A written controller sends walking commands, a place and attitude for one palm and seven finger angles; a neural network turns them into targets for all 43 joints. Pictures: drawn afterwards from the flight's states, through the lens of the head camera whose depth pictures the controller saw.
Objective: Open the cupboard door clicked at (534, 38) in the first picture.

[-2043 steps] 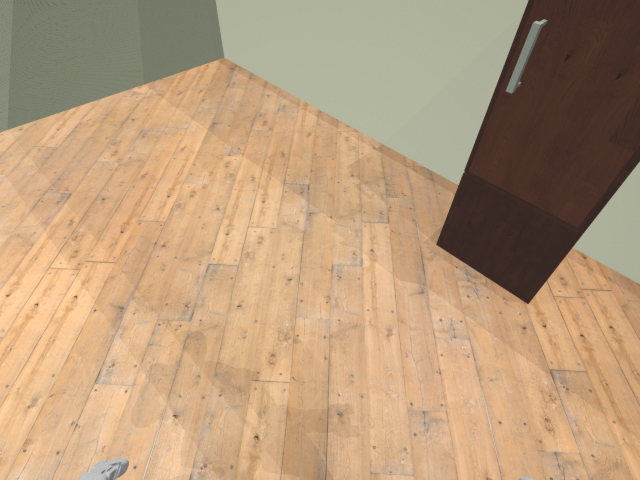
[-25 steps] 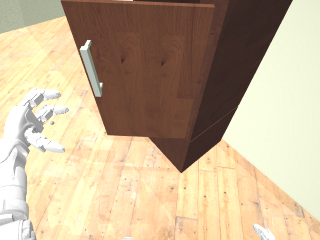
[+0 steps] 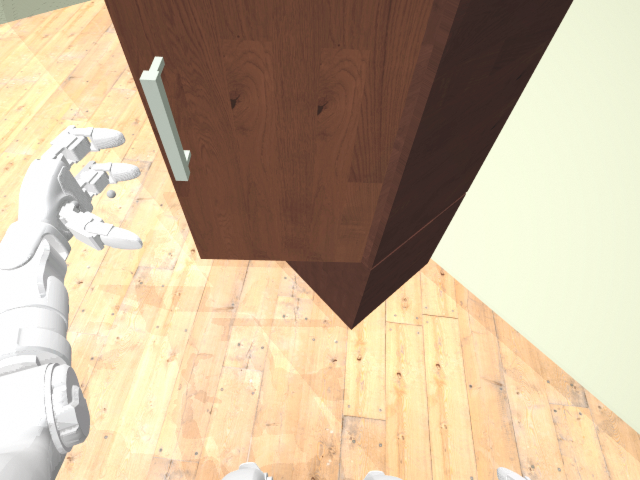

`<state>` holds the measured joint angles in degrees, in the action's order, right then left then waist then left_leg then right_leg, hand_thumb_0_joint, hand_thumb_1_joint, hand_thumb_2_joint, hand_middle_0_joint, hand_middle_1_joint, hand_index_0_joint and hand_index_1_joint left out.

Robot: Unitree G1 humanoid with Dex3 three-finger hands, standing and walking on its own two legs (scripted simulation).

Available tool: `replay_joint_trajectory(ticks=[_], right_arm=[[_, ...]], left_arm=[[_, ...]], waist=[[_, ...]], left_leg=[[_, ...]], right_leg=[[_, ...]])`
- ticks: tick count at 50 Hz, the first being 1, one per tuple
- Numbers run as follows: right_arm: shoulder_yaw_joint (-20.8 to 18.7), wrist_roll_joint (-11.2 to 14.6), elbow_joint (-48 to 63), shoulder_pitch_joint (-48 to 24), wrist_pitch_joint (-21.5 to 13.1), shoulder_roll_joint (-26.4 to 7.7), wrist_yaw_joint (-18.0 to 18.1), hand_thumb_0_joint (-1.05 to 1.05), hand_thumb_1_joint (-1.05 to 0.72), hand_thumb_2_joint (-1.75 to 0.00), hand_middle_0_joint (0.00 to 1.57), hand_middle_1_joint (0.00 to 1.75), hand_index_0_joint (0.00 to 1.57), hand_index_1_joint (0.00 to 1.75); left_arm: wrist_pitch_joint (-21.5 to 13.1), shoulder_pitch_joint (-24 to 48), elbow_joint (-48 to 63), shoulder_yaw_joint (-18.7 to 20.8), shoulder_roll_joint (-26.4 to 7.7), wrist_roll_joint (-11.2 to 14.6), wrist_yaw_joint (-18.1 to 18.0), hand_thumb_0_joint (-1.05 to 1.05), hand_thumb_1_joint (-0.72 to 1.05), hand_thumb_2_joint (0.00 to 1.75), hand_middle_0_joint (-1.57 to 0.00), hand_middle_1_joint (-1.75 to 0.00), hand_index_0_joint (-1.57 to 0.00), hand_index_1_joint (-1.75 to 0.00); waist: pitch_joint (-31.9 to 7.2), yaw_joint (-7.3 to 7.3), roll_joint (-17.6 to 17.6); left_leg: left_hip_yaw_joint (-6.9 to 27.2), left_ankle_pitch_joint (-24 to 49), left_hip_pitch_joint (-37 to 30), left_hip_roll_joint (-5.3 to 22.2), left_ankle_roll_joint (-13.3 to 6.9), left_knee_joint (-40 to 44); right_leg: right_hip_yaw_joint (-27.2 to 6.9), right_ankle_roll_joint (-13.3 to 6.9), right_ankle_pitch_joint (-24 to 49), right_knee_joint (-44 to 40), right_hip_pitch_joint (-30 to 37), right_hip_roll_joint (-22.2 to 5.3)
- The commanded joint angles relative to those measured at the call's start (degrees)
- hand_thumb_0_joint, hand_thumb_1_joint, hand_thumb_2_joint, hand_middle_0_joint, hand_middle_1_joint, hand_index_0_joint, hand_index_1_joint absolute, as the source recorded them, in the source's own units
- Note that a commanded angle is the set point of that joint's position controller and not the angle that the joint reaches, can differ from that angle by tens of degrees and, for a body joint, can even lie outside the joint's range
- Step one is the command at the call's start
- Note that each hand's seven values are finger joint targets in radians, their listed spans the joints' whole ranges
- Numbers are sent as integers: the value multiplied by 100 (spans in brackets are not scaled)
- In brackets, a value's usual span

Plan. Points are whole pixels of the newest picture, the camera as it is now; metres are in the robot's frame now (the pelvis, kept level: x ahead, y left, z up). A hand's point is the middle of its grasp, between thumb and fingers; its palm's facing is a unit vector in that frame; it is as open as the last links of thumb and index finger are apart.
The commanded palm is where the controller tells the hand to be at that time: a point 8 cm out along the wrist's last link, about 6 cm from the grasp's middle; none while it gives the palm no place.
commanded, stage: move the hooked fingers beside the handle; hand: left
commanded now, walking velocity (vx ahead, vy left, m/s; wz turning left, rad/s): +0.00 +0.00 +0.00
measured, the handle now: (171, 124) +0.57 +0.21 +0.09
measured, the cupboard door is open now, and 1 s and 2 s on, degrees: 49 49 49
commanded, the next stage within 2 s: slide the fingers in behind the handle in 1.78 s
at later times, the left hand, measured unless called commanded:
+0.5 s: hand (116, 154) +0.49 +0.26 +0.11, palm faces +0.00 -1.00 +0.01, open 14.0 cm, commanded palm +0.49 +0.31 +0.10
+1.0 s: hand (112, 149) +0.51 +0.27 +0.10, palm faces -0.01 -1.00 +0.02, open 14.0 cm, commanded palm +0.49 +0.31 +0.09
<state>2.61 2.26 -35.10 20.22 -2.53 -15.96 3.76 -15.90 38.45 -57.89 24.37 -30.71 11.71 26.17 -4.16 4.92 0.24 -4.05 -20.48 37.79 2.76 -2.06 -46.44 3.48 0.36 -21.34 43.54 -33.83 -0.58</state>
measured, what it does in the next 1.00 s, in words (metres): stands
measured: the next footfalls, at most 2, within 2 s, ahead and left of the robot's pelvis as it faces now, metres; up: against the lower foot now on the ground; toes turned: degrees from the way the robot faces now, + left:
none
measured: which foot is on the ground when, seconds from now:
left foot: down 0.00-1.00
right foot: down 0.00-1.00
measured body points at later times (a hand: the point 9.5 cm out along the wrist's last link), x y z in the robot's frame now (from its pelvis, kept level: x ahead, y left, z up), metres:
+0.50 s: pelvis +0.00 -0.01 -0.01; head +0.11 +0.02 +0.42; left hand +0.49 +0.31 +0.11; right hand -0.01 -0.29 -0.11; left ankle +0.02 +0.09 -0.71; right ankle +0.00 -0.13 -0.71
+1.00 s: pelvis +0.01 +0.01 -0.01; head +0.13 +0.04 +0.42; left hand +0.50 +0.33 +0.10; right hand -0.01 -0.26 -0.11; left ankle +0.02 +0.09 -0.71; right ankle +0.00 -0.13 -0.71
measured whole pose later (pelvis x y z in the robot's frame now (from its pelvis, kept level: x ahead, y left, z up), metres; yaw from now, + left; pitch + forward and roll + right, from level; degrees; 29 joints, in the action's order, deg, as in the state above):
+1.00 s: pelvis +0.01 +0.01 -0.01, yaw -2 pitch +19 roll -5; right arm 3.0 0.8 -34.2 25.8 5.5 -15.6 2.1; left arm -16.1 51.0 -67.8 29.3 -41.2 7.1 27.3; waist -5.9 9.8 0.7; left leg -3.5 -24.0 48.1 4.7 -2.7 -52.7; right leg 3.4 1.0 -22.3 45.9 -42.6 1.3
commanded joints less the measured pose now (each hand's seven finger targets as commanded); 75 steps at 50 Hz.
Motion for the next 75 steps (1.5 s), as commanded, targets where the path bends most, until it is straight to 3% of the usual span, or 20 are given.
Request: replay_joint_trajectory(ticks=[1, 4, 7, 11, 13, 22, 28, 33, 39, 43, 47, 48, 50, 53, 57, 61, 64, 68, 72, 75], right_arm=[[-433, -22, 442, 562, -25, -1064, 31, 0, -90, -90, 20, 30, 20, 30], [-450, -42, 351, 655, 29, -1092, 33, 0, -90, -90, 20, 30, 20, 30], [-423, -35, 283, 739, 105, -1142, 73, 0, -90, -90, 20, 30, 20, 30], [-399, -29, 236, 830, 163, -1161, 92, 0, -90, -90, 20, 30, 20, 30], [-411, -49, 215, 930, 213, -1191, 99, 0, -90, -90, 20, 30, 20, 30], [-367, -62, 220, 1183, 388, -1254, 106, 0, -90, -90, 20, 30, 20, 30], [-334, -86, 194, 1369, 462, -1289, 118, 0, -90, -90, 20, 30, 20, 30], [-325, -134, 222, 1476, 532, -1282, 85, 0, -90, -90, 20, 30, 20, 30], [-407, -178, 303, 1561, 665, -1271, -17, 0, -90, -90, 20, 30, 20, 30], [-444, -180, 347, 1522, 713, -1265, -52, 0, -90, -90, 20, 30, 20, 30], [-445, -181, 347, 1460, 741, -1189, -108, 0, -90, -90, 20, 30, 20, 30], [-470, -180, 342, 1454, 752, -1217, -107, 0, -90, -90, 20, 30, 20, 30], [-460, -157, 360, 1407, 774, -1197, -108, 0, -90, -90, 20, 30, 20, 30], [-449, -165, 337, 1323, 758, -1161, -121, 0, -90, -90, 20, 30, 20, 30], [-424, -166, 338, 1306, 744, -1222, -81, 0, -90, -90, 20, 30, 20, 30], [-398, -169, 289, 1226, 661, -1220, -44, 0, -90, -90, 20, 30, 20, 30], [-400, -192, 245, 1227, 600, -1196, -43, 0, -90, -90, 20, 30, 20, 30], [-352, -164, 185, 1239, 558, -1231, -14, 0, -90, -90, 20, 30, 20, 30], [-302, -152, 268, 1322, 571, -1255, 18, 0, -90, -90, 20, 30, 20, 30], [-293, -151, 311, 1332, 588, -1224, 8, 0, -90, -90, 20, 30, 20, 30]], left_arm=[[-515, 2585, 1008, 248, -1847, -14, -45, 0, -50, 30, -30, -120, -30, -120], [-628, 2978, 918, 227, -1933, -70, -29, 0, -50, 30, -30, -120, -30, -120], [-609, 3138, 505, 373, -2148, 11, 36, 0, -50, 30, -30, -120, -30, -120], [-519, 3506, 218, 273, -2323, -157, 132, 0, -50, 30, -30, -120, -30, -120], [-548, 3452, 107, 553, -2701, -181, 137, 0, -50, 30, -30, -120, -30, -120], [-438, 4000, -378, 577, -3080, -297, 234, 0, -50, 30, -30, -120, -30, -120], [-409, 4495, -504, 651, -3473, -461, 244, 0, -50, 30, -30, -120, -30, -120], [-369, 4326, -543, 623, -3446, -509, 289, 0, -50, 30, -30, -120, -30, -120], [-354, 3911, -30, 695, -3206, -361, 341, 0, -50, 30, -30, -120, -30, -120], [-398, 3824, 268, 869, -3268, -295, 233, 0, -50, 30, -30, -120, -30, -120], [-459, 3758, 431, 564, -2733, -281, 113, 0, -50, 30, -30, -120, -30, -120], [-437, 3561, 328, 721, -2895, -299, 84, 0, -50, 30, -30, -120, -30, -120], [-394, 3511, 207, 524, -2637, -283, 78, 0, -50, 30, -30, -120, -30, -120], [-393, 3630, 279, 166, -2176, -274, 76, 0, -50, 30, -30, -120, -30, -120], [-409, 3781, 11, 280, -2278, -222, -25, 0, -50, 30, -30, -120, -30, -120], [-521, 4338, -8, 99, -2235, -393, -180, 0, -50, 30, -30, -120, -30, -120], [-704, 4594, 204, 171, -2312, -445, -294, 0, -50, 30, -30, -120, -30, -120], [-610, 4601, -319, 223, -2432, -453, -318, 0, -50, 30, -30, -120, -30, -120], [-434, 4363, -545, 540, -3036, -584, -311, 0, -50, 30, -30, -120, -30, -120], [-448, 4418, -409, 442, -3076, -643, -241, 0, -50, 30, -30, -120, -30, -120]], waist=[[-2000, 50, 690], [-2142, 149, 871], [-2061, 245, 359], [-2109, 326, 794], [-2338, 276, 703], [-2256, 490, 587], [-2498, 608, 896], [-2740, 552, 1281], [-3135, 419, 1304], [-3005, 367, 1210], [-2760, 391, 1414], [-2760, 340, 1342], [-2560, 395, 1160], [-2402, 429, 1481], [-2175, 518, 812], [-2120, 614, 1024], [-2618, 587, 1397], [-2478, 661, 956], [-2556, 533, 874], [-2638, 565, 1021]], left_leg=[[645, 1874, -1877, -88, 87, 463], [673, 1801, -1978, -71, 88, 380], [606, 1573, -1566, -91, 10, 318], [589, 1414, -1429, -123, -1, 260], [570, 1636, -1406, -119, -17, 159], [562, 1468, -930, -105, -69, -22], [602, 1602, -953, -67, -58, -171], [650, 1960, -1258, -28, -3, -266], [731, 2808, -1893, 39, 53, -297], [736, 2954, -1921, 49, 52, -252], [779, 3146, -2178, 77, 107, -226], [791, 3145, -2162, 90, 125, -217], [784, 2909, -2016, 78, 110, -160], [871, 3054, -2282, 119, 182, -128], [871, 2301, -1824, 64, 97, -65], [951, 1724, -1751, 51, 119, -39], [1031, 1990, -2165, 61, 177, -128], [962, 1527, -1695, 29, 90, -144], [797, 1531, -1172, -51, 15, -199], [713, 1597, -1087, -48, 7, -246]], right_leg=[[-77, -162, 1473, -342, -59, 263], [-94, -167, 1361, -327, -220, 290], [-144, -148, 1408, -355, -21, 303], [-195, -130, 1309, -326, -197, 279], [-234, -118, 1536, -285, -52, 301], [-266, -93, 1449, -227, -184, 335], [-269, -69, 1440, -154, -415, 364], [-185, -103, 1517, -48, -682, 392], [-59, -117, 1886, 3, -733, 466], [-35, -123, 1965, -12, -662, 486], [16, -147, 1787, -54, -913, 502], [20, -142, 1790, -47, -887, 498], [28, -135, 1704, -81, -882, 488], [70, -155, 1513, -83, -1194, 468], [64, -164, 1325, -87, -1055, 455], [34, -160, 932, -56, -1335, 398], [13, -176, 980, 17, -1410, 398], [-23, -139, 885, -32, -1225, 401], [-99, -131, 1134, -10, -743, 384], [-150, -89, 1301, -18, -655, 388]])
